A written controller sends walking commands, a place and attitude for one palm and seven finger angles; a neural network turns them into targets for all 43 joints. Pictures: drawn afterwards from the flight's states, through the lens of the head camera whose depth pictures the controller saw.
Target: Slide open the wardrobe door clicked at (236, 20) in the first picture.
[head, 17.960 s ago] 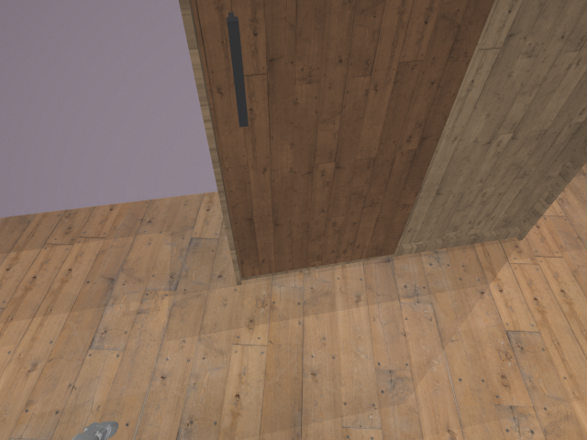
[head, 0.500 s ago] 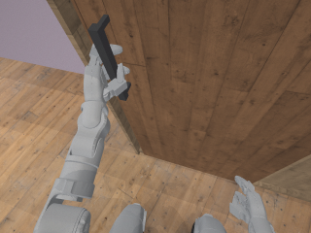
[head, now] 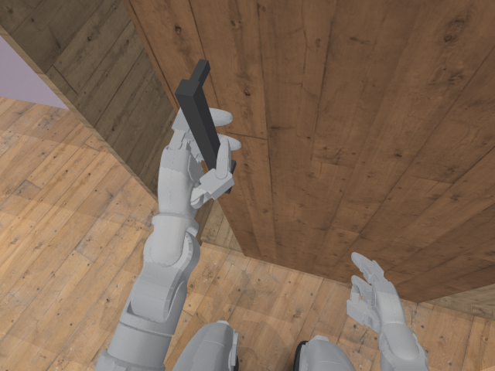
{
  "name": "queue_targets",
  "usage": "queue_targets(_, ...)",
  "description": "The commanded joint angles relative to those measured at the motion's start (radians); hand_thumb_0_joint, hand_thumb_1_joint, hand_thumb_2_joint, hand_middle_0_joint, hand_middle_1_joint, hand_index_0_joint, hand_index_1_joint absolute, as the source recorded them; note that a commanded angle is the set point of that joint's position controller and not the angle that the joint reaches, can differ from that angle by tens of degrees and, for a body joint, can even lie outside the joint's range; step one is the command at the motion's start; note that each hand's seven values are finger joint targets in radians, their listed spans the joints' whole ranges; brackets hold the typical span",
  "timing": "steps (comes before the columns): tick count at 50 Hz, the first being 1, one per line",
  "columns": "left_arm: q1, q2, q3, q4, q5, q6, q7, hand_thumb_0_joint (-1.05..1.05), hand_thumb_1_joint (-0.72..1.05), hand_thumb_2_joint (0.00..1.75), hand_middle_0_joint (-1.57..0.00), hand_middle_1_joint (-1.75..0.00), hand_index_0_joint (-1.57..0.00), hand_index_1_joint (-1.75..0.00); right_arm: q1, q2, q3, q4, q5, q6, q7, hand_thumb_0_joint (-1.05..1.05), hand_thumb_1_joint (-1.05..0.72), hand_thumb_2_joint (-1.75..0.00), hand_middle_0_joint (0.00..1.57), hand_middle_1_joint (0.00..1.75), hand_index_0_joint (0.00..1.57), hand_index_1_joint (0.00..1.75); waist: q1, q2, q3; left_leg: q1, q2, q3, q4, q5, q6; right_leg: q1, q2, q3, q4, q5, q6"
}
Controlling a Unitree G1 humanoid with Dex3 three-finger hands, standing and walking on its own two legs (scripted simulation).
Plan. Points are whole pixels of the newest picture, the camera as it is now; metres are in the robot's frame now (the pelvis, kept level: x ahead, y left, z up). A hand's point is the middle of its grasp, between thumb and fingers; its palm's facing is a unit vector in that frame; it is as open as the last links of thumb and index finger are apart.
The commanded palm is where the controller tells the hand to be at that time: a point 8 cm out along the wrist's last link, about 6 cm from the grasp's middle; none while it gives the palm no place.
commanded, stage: step sideways, sliding the door along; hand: left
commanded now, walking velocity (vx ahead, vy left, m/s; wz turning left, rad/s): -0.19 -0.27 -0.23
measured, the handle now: (215, 138) +0.39 +0.10 +0.12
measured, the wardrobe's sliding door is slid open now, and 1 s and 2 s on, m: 0.19 0.48 0.48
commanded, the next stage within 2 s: stop walking and hold the door there in 1.24 s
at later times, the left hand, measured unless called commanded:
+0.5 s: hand (352, 203) +0.32 -0.08 +0.12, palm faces -0.14 -0.98 -0.14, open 6.1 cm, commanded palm +0.30 -0.07 +0.12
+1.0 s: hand (474, 227) +0.30 -0.20 +0.12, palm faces -0.05 -0.99 -0.12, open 6.1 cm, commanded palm +0.27 -0.21 +0.12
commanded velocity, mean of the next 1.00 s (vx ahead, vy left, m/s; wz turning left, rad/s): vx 0.08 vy -0.30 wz -0.04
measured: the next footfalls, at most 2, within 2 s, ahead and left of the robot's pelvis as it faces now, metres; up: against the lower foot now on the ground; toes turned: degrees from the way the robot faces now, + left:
right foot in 0.42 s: +0.02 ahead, -0.23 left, +0.00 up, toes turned -12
left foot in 0.64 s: -0.03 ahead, -0.03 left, +0.00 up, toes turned +2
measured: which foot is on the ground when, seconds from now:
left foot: down 0.00-0.42, up 0.44-0.62, down 0.64-1.00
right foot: down 0.00-0.10, up 0.12-0.40, down 0.42-0.64, up 0.66-1.00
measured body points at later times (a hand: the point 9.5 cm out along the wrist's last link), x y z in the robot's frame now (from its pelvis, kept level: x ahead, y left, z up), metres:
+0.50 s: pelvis -0.05 -0.11 -0.01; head +0.03 -0.15 +0.43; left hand +0.32 -0.02 +0.13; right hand +0.13 -0.33 -0.13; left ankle -0.05 +0.08 -0.69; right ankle -0.02 -0.22 -0.73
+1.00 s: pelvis -0.13 -0.27 -0.01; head -0.06 -0.28 +0.44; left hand +0.29 -0.15 +0.13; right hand -0.02 -0.50 -0.13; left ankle -0.07 -0.04 -0.73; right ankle -0.16 -0.44 -0.72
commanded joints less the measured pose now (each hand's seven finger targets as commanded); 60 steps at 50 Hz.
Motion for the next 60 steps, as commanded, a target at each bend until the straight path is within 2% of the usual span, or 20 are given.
queue_targets(1, -0.379, -0.029, -0.253, -0.436, 0.052, -0.180, -0.113, 0.00, 0.90, 0.90, -0.45, -1.40, -0.45, -1.40, 0.003, -0.017, -0.031, -0.142, -0.012, -0.017, 0.000, 0.00, -0.90, -0.90, 0.20, 0.30, 0.20, 0.30, -0.108, -0.331, -0.662, 0.098, -0.019, 0.050, -0.245, 0.184, -0.017, 0.503, -0.193, 0.240, -0.027, 1.344, -0.085)
queue_targets(3, -0.393, -0.050, -0.292, -0.418, 0.046, -0.188, -0.128, 0.00, 0.90, 0.90, -0.45, -1.40, -0.45, -1.40, 0.002, -0.039, -0.044, -0.153, -0.012, 0.000, 0.000, 0.00, -0.90, -0.90, 0.20, 0.30, 0.20, 0.30, -0.128, -0.266, -0.663, 0.378, 0.095, 0.033, -0.476, 0.536, 0.007, 0.275, -0.125, 0.154, 0.036, 0.963, -0.031)
queue_targets(5, -0.389, -0.078, -0.306, -0.381, 0.029, -0.171, -0.145, 0.00, 0.90, 0.90, -0.45, -1.40, -0.45, -1.40, 0.003, -0.110, -0.088, -0.193, -0.002, 0.000, 0.021, 0.00, -0.90, -0.90, 0.20, 0.30, 0.20, 0.30, -0.105, 0.086, -0.693, 0.720, 0.480, -0.206, -0.451, 1.533, 0.198, -0.172, -0.004, 0.093, 0.335, -0.223, 0.066)
queue_targets(6, -0.411, -0.051, -0.250, -0.301, 0.052, -0.144, -0.127, 0.00, 0.90, 0.90, -0.45, -1.40, -0.45, -1.40, 0.007, -0.130, -0.096, -0.197, 0.004, 0.012, 0.037, 0.00, -0.90, -0.90, 0.20, 0.30, 0.20, 0.30, -0.107, 0.052, -0.619, 0.718, 0.466, -0.133, -0.454, 1.513, 0.219, -0.255, 0.031, 0.103, 0.416, -0.294, 0.065)
queue_targets(18, -0.484, 0.018, -0.133, -0.141, 0.039, -0.084, -0.128, 0.00, 0.90, 0.90, -0.45, -1.40, -0.45, -1.40, 0.013, -0.091, -0.060, -0.148, 0.006, 0.016, -0.007, 0.00, -0.90, -0.90, 0.20, 0.30, 0.20, 0.30, -0.121, 0.169, -0.476, 0.377, 0.356, 0.106, -0.398, 0.980, 0.075, 0.115, 0.037, -0.049, -0.047, 0.032, 0.091)
queue_targets(20, -0.495, 0.054, -0.123, -0.169, 0.051, -0.090, -0.121, 0.00, 0.90, 0.90, -0.45, -1.40, -0.45, -1.40, 0.009, -0.051, -0.049, -0.144, 0.029, 0.006, -0.016, 0.00, -0.90, -0.90, 0.20, 0.30, 0.20, 0.30, -0.101, -0.071, -0.515, 0.295, 0.206, 0.159, -0.169, 0.611, 0.077, 0.218, -0.043, -0.005, -0.253, 0.467, 0.072)
queue_targets(21, -0.507, 0.103, -0.105, -0.180, 0.058, -0.094, -0.113, 0.00, 0.90, 0.90, -0.45, -1.40, -0.45, -1.40, -0.031, -0.009, -0.032, -0.152, 0.025, 0.001, -0.029, 0.00, -0.90, -0.90, 0.20, 0.30, 0.20, 0.30, -0.087, -0.337, -0.510, 0.060, 0.075, 0.156, 0.020, 0.049, 0.052, 0.285, -0.220, 0.210, -0.252, 0.913, -0.017)
queue_targets(23, -0.371, 0.057, -0.136, -0.142, 0.042, -0.065, -0.102, 0.00, 0.90, 0.90, -0.45, -1.40, -0.45, -1.40, 0.015, -0.020, -0.045, -0.120, -0.014, -0.023, -0.048, 0.00, -0.90, -0.90, 0.20, 0.30, 0.20, 0.30, -0.054, -0.472, -0.610, -0.044, -0.005, -0.003, 0.225, -0.154, -0.013, 0.375, -0.294, 0.345, -0.170, 1.155, -0.139)
queue_targets(27, -0.546, 0.112, -0.043, -0.173, 0.039, -0.108, -0.077, 0.00, 0.90, 0.90, -0.45, -1.40, -0.45, -1.40, -0.012, -0.045, -0.058, -0.048, -0.017, 0.004, -0.052, 0.00, -0.90, -0.90, 0.20, 0.30, 0.20, 0.30, -0.108, -0.345, -0.622, 0.007, -0.005, 0.060, -0.065, 0.002, -0.023, 0.441, -0.216, 0.186, -0.109, 1.116, -0.138)
queue_targets(30, -0.659, 0.083, -0.069, -0.137, 0.029, -0.124, -0.102, 0.00, 0.90, 0.90, -0.45, -1.40, -0.45, -1.40, 0.026, -0.066, -0.066, -0.050, -0.029, 0.046, -0.056, 0.00, -0.90, -0.90, 0.20, 0.30, 0.20, 0.30, -0.133, -0.208, -0.670, 0.326, 0.037, 0.094, -0.467, 0.366, -0.003, 0.220, -0.148, 0.136, -0.029, 0.693, -0.071)
queue_targets(32, -0.715, 0.059, -0.102, -0.092, 0.002, -0.116, -0.128, 0.00, 0.90, 0.90, -0.45, -1.40, -0.45, -1.40, 0.029, -0.148, -0.101, -0.081, -0.024, 0.054, -0.045, 0.00, -0.90, -0.90, 0.20, 0.30, 0.20, 0.30, -0.118, 0.176, -0.630, 0.679, 0.528, -0.383, -0.601, 0.931, 0.186, -0.297, 0.008, 0.057, 0.314, -0.180, 0.066)
queue_targets(33, -0.738, 0.040, -0.092, 0.005, 0.007, -0.107, -0.134, 0.00, 0.90, 0.90, -0.45, -1.40, -0.45, -1.40, -0.016, -0.142, -0.098, -0.088, -0.013, 0.048, -0.021, 0.00, -0.90, -0.90, 0.20, 0.30, 0.20, 0.30, -0.100, 0.041, -0.621, 0.567, 0.597, -0.440, -0.598, 0.866, 0.275, -0.274, -0.011, 0.172, 0.480, -0.174, 0.052)
queue_targets(40, -0.908, -0.011, -0.120, 0.165, 0.007, -0.036, -0.141, 0.00, 0.90, 0.90, -0.45, -1.40, -0.45, -1.40, 0.074, -0.160, -0.096, -0.017, -0.007, 0.063, -0.040, 0.00, -0.90, -0.90, 0.20, 0.30, 0.20, 0.30, -0.115, 0.100, -0.514, 0.436, 0.401, -0.050, -0.573, 0.640, 0.161, -0.240, -0.065, 0.050, 0.407, 0.008, 0.087)
queue_targets(47, -0.982, -0.037, -0.135, 0.220, -0.027, -0.046, -0.117, 0.00, 0.90, 0.90, -0.45, -1.40, -0.45, -1.40, 0.096, -0.147, -0.077, -0.029, 0.024, 0.042, -0.042, 0.00, -0.90, -0.90, 0.20, 0.30, 0.20, 0.30, -0.138, 0.263, -0.551, 0.413, 0.295, 0.053, -0.463, 0.634, 0.116, 0.053, 0.042, -0.114, -0.032, -0.109, 0.082)
queue_targets(49, -0.970, -0.005, -0.112, 0.216, -0.023, -0.052, -0.107, 0.00, 0.90, 0.90, -0.45, -1.40, -0.45, -1.40, 0.078, -0.118, -0.067, -0.028, 0.037, 0.037, -0.038, 0.00, -0.90, -0.90, 0.20, 0.30, 0.20, 0.30, -0.117, 0.167, -0.591, 0.338, 0.239, 0.061, -0.319, 0.591, 0.083, 0.210, 0.044, -0.108, -0.220, 0.028, 0.075)
queue_targets(52, -0.930, 0.166, 0.002, 0.268, -0.011, -0.029, -0.059, 0.00, 0.90, 0.90, -0.45, -1.40, -0.45, -1.40, 0.012, -0.100, -0.066, 0.001, 0.032, 0.041, -0.066, 0.00, -0.90, -0.90, 0.20, 0.30, 0.20, 0.30, -0.047, -0.543, -0.533, -0.209, 0.008, 0.029, 0.291, -0.101, 0.002, 0.426, -0.323, 0.376, -0.322, 0.487, -0.142)
queue_targets(57, -0.956, 0.089, -0.039, 0.164, -0.015, -0.071, -0.051, 0.00, 0.90, 0.90, -0.45, -1.40, -0.45, -1.40, 0.067, -0.098, -0.058, 0.045, 0.010, 0.045, -0.072, 0.00, -0.90, -0.90, 0.20, 0.30, 0.20, 0.30, -0.131, -0.300, -0.563, 0.104, 0.039, 0.123, -0.438, 0.280, 0.005, 0.436, -0.168, 0.038, 0.041, 0.832, -0.064)
queue_targets(58, -0.950, 0.082, -0.048, 0.140, -0.025, -0.086, -0.063, 0.00, 0.90, 0.90, -0.45, -1.40, -0.45, -1.40, 0.102, -0.118, -0.075, 0.031, 0.005, 0.057, -0.074, 0.00, -0.90, -0.90, 0.20, 0.30, 0.20, 0.30, -0.162, -0.164, -0.610, 0.475, 0.109, 0.088, -0.547, 0.619, 0.038, 0.146, -0.127, -0.014, 0.197, 0.594, -0.001)
queue_targets(59, -0.947, 0.047, -0.075, 0.093, -0.053, -0.085, -0.083, 0.00, 0.90, 0.90, -0.45, -1.40, -0.45, -1.40, 0.090, -0.184, -0.106, -0.005, 0.003, 0.054, -0.067, 0.00, -0.90, -0.90, 0.20, 0.30, 0.20, 0.30, -0.147, 0.131, -0.661, 0.755, 0.451, -0.319, -0.485, 1.113, 0.180, -0.244, -0.010, 0.014, 0.411, -0.059, 0.077)
queue_targets(60, -0.960, 0.027, -0.085, 0.124, -0.051, -0.075, -0.096, 0.00, 0.90, 0.90, -0.45, -1.40, -0.45, -1.40, 0.053, -0.178, -0.103, -0.012, 0.019, 0.051, -0.030, 0.00, -0.90, -0.90, 0.20, 0.30, 0.20, 0.30, -0.124, 0.044, -0.692, 0.703, 0.578, -0.437, -0.504, 1.058, 0.249, -0.249, -0.034, 0.141, 0.550, -0.238, 0.055)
